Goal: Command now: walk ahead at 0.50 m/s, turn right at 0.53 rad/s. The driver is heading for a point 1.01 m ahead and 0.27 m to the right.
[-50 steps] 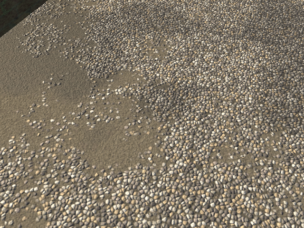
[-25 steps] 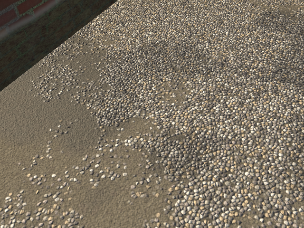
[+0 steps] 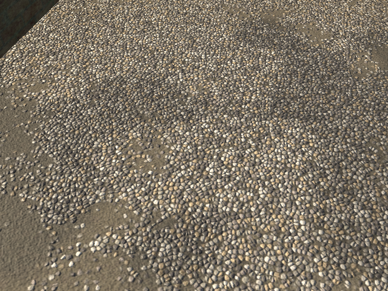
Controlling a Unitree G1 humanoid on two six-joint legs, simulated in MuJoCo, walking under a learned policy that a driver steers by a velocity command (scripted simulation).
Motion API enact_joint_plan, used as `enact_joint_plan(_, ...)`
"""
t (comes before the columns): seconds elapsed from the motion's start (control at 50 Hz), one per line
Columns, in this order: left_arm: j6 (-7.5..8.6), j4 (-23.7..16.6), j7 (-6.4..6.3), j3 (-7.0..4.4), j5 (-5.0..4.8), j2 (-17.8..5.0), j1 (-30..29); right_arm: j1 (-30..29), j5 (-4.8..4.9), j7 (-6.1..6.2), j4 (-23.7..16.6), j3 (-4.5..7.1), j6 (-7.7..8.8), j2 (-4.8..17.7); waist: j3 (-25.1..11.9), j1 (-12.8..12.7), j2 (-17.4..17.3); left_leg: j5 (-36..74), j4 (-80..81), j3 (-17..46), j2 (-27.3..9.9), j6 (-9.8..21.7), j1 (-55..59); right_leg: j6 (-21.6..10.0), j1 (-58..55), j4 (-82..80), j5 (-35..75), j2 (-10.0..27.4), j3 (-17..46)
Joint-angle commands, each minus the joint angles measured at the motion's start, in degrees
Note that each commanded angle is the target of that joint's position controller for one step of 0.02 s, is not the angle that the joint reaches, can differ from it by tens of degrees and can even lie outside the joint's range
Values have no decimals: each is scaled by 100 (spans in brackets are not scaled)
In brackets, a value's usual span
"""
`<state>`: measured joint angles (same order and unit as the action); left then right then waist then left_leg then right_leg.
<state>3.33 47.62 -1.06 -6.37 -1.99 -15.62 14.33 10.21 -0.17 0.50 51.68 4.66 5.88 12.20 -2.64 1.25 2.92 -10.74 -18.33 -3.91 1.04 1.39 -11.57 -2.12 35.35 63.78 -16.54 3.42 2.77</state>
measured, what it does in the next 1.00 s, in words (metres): walks ahead, turning right: right foot, then left foot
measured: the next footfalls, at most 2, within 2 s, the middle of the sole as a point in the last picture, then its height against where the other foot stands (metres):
right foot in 0.30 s outside the picture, level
left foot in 0.78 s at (207, 258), level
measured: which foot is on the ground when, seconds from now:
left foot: down 0.00-0.30, up 0.32-0.76, down 0.78-1.00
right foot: up 0.00-0.28, down 0.30-0.80, up 0.82-1.00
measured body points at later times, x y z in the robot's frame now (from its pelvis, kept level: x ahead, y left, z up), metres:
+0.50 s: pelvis +0.26 -0.09 -0.01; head +0.30 -0.10 +0.44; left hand +0.44 +0.14 -0.12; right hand +0.33 -0.39 -0.11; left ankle +0.33 +0.07 -0.67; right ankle +0.27 -0.16 -0.75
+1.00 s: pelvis +0.54 -0.11 +0.00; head +0.57 -0.11 +0.45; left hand +0.77 +0.08 -0.11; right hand +0.50 -0.39 -0.12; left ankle +0.59 -0.04 -0.75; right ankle +0.49 -0.26 -0.67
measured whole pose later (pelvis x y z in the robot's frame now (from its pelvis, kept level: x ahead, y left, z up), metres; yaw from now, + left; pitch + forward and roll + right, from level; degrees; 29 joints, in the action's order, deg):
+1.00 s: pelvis +0.54 -0.11 +0.00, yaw -24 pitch +2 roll +0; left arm 3.6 41.4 -0.3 -4.0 -0.6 -16.3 13.4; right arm 16.1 -0.2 -1.5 47.6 3.0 5.3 14.1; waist 0.2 1.8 2.4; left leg -9.7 -21.0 -1.7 3.1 3.8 -13.6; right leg -1.0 33.0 61.2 -16.5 3.8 2.5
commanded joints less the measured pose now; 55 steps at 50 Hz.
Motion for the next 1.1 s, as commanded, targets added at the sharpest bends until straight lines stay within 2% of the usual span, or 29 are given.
enact_joint_plan(0.02, -8, -521, 59, 5, 22, -32, -237, 21, -30, 8, -142, 134, 55, 648, 259, -37, -703, 1582, 900, 958, -1638, 925, 752, 65, 1181, -364, 594, 373, 281)
enact_joint_plan(0.12, 8, -835, 272, 146, 58, 60, -1100, 112, 38, 55, -88, 169, 36, 934, 401, 130, -640, 1829, 913, -75, -1411, 707, 482, 4, 491, -2031, 2034, 230, -182)
enact_joint_plan(0.2, -40, -1153, 412, 171, 35, -72, -1700, 517, 149, 43, 49, 221, -36, 1191, 524, 239, -638, 2158, 633, -336, -1670, 558, 1192, -195, 364, -2663, 1626, 74, -454)
enact_joint_plan(0.24, -62, -1236, 451, 100, 67, -274, -1628, 532, 184, 67, 46, 272, -102, 1388, 367, 68, -830, 3775, 42, -548, -1728, 437, 1501, -404, -108, -2788, 1020, -220, -743)
enact_joint_plan(0.26, -78, -1200, 452, 25, 77, -417, -1315, 552, 198, 87, 41, 299, -150, 1490, 146, -140, -938, 4727, -542, -648, -1708, 381, 1593, -531, -622, -2817, 734, -449, -919)
enact_joint_plan(0.28, -90, -988, 440, -104, 67, -639, -498, 499, 204, 111, 23, 297, -199, 1524, -220, -608, -885, 5139, -1577, -801, -1577, 266, 1386, -717, -1710, -3164, 936, -697, -1026)
enact_joint_plan(0.3, -129, -715, 349, -304, 71, -1043, 512, 549, 125, 143, -39, 251, -199, 1412, -721, -1039, -602, 4202, -3111, -843, -1388, 35, 191, -975, -3514, -3177, 1185, -531, -484)
enact_joint_plan(0.32, -102, -664, 294, -422, 35, -1788, 723, 1069, -112, 34, -387, -36, -64, 593, -1311, -539, 1043, -932, -5467, -625, -393, -327, -2637, -2006, -5897, -3435, 776, 1123, 2582)
enact_joint_plan(0.34, -81, -796, 271, -281, 82, -1493, 1093, 647, 65, -81, -509, -43, 218, 870, -2260, -810, 839, -2239, -6361, 737, 26, -274, -3358, -2364, -6336, -4504, 84, 1689, 4466)
enact_joint_plan(0.36, -45, -771, 266, -177, 152, -1161, 904, 85, 267, -139, -664, 49, 336, 1129, -1609, -915, 499, -1752, -6392, 938, -284, -126, -3867, -1987, -5968, -4571, 412, 1462, 3644)
enact_joint_plan(0.38, -4, -838, 251, -120, 104, -961, 497, -71, 242, -111, -698, 3, 372, 1055, -1058, -707, 69, -1295, -5921, 915, -527, -38, -3741, -1774, -5082, -4563, 829, 1218, 2926)
enact_joint_plan(0.4, 17, -930, 246, -58, 94, -782, 23, -89, 110, -52, -647, 28, 346, 1058, -631, -426, -275, -1043, -5396, 894, -717, -70, -3327, -1640, -4090, -4645, 1427, 1025, 2388)
enact_joint_plan(0.44, 49, -1068, 230, 13, 173, -635, -382, 95, 32, -16, -665, 103, 160, 1098, -360, -48, -187, -900, -4811, 919, -869, -144, -2539, -1583, -2916, -4907, 1949, 801, 1972)
enact_joint_plan(0.5, 77, -1058, 137, -14, 131, -773, -318, -93, -63, 4, -822, 55, 13, 822, -107, 50, -173, -403, -3869, 711, -764, -386, -2376, -1568, -2163, -5096, 2205, 609, 1478)
enact_joint_plan(0.58, 93, -902, 76, -21, 99, -761, 29, -870, -59, -65, -994, -89, 21, 569, 97, -315, 57, 1444, -2086, 582, -520, -385, -1888, -1187, -1839, -5112, 1733, 246, 862)
enact_joint_plan(0.64, 117, -724, 106, -20, 82, -791, 360, -1282, 46, -128, -1143, -89, 38, 691, 253, -527, 180, 1791, -1543, 614, -407, -312, -1778, -1112, -2080, -5043, 1177, 424, 1055)
enact_joint_plan(0.7, 91, -602, 102, -20, 82, -812, 581, -1516, 59, -196, -1312, -50, 95, 871, 350, -583, 213, 1190, -1162, 628, -348, -114, -1934, -1047, -2706, -4664, 1176, 698, 1385)
enact_joint_plan(0.74, 41, -573, 83, -31, 102, -858, 580, -1307, 63, -226, -1306, -20, 141, 943, 315, -436, 351, 738, -956, 503, -255, 44, -1644, -935, -2973, -4356, 1595, 780, 1519)
enact_joint_plan(0.76, 20, -591, 74, -12, 101, -820, 521, -931, 43, -219, -1206, 28, 159, 1010, 164, -218, 368, 703, -749, 367, -140, 165, -1122, -830, -3008, -4001, 2217, 635, 1443)
enact_joint_plan(0.78, 23, -639, 70, 44, 113, -663, 449, -251, -18, -193, -1043, 125, 181, 1207, -305, 91, 268, 879, -825, 535, -316, 387, -98, -660, -2805, -3182, 2820, 331, 1197)
enact_joint_plan(0.8, 45, -778, 56, 151, 208, -423, 508, 708, -76, -170, -928, 221, 190, 1583, -1145, 418, -401, 1140, -993, 1587, -1301, 838, 1501, -399, -1864, -1510, 1805, -104, 757)
enact_joint_plan(0.82, 128, -816, 50, 224, 60, -165, 1156, 1213, -54, -217, -697, 317, 118, 1858, -1655, 232, -2164, -277, -296, 4040, -2274, 1689, 3071, 10, 183, 233, -1201, -853, 317)
enact_joint_plan(0.84, 162, -758, 52, 148, 21, -650, 887, 1231, 110, -240, -707, 183, 89, 1346, -1277, 420, -1575, -1543, 84, 4523, -2256, 1592, 2984, 21, 961, 901, -1580, -611, 739)
enact_joint_plan(0.86, 174, -877, 69, 101, 0, -829, 348, 879, 106, -216, -784, 101, 49, 1110, -589, 437, -1073, -1572, 177, 3788, -2085, 1350, 2354, -4, 1235, 1022, -1057, -356, 637)
enact_joint_plan(0.88, 170, -945, 63, 123, 65, -755, 41, 532, 34, -205, -874, 48, 10, 1030, -244, 290, -673, -1058, 275, 3202, -1865, 1233, 1667, 3, 1074, 832, -607, -97, 390)
enact_joint_plan(0.9, 167, -995, 64, 113, 144, -683, -115, 320, -6, -209, -892, 9, -5, 921, 36, 166, -579, -570, 435, 2833, -1676, 1219, 1116, 22, 923, 472, -306, 73, 319)
enact_joint_plan(0.92, 149, -998, 69, 105, 158, -606, -53, 225, -52, -204, -903, -27, 9, 857, 73, 14, -709, -140, 555, 2541, -1520, 1173, 763, 33, 608, 231, -110, 214, 301)
enact_joint_plan(0.98, 87, -992, 64, 141, 152, -395, 8, 310, 16, -183, -812, -9, 50, 939, 69, -105, -797, 739, 810, 1958, -1364, 1242, 458, 151, 415, -333, 146, 306, 130)
enact_joint_plan(1.1, 123, -1204, 115, 255, 150, -169, -975, 739, 108, -89, -599, 50, -28, 1197, 265, 178, -677, 1447, 965, 1084, -1130, 1038, 517, 271, 291, -2298, 1757, 229, -85)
